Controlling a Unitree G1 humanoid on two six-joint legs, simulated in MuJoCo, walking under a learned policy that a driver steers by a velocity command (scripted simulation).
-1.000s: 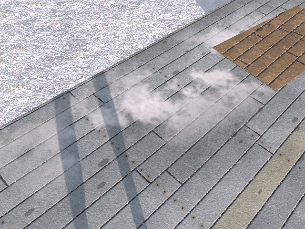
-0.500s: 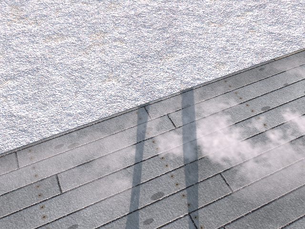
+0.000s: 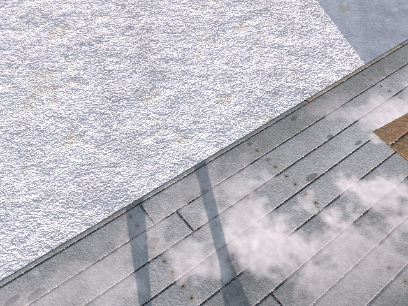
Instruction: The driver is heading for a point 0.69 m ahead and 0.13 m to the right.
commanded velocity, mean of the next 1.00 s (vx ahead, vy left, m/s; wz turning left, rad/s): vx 0.16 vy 0.00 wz -0.31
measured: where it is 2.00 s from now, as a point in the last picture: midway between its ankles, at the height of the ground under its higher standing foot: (203, 295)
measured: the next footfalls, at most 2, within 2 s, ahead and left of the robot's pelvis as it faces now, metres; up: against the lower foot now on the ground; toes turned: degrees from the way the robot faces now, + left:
right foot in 0.24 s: +0.29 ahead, -0.14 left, +0.00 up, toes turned -12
left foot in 0.72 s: +0.38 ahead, +0.06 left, +0.00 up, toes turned -26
